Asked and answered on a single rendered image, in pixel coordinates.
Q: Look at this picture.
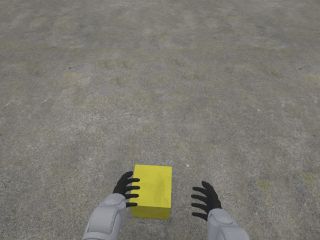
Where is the left robot hand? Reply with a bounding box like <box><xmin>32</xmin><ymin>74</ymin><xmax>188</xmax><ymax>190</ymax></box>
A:
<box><xmin>113</xmin><ymin>171</ymin><xmax>140</xmax><ymax>208</ymax></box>

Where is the right robot hand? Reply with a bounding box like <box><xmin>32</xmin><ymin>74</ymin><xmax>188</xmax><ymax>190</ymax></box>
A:
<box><xmin>191</xmin><ymin>181</ymin><xmax>222</xmax><ymax>221</ymax></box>

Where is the carton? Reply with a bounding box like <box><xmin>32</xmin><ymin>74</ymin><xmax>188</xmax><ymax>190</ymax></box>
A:
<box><xmin>129</xmin><ymin>164</ymin><xmax>172</xmax><ymax>220</ymax></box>

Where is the robot left forearm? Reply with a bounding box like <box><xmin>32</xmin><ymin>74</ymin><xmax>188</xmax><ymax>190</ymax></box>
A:
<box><xmin>81</xmin><ymin>193</ymin><xmax>126</xmax><ymax>240</ymax></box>

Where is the robot right forearm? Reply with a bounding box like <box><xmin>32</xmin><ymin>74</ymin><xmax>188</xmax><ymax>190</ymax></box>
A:
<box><xmin>207</xmin><ymin>208</ymin><xmax>250</xmax><ymax>240</ymax></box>

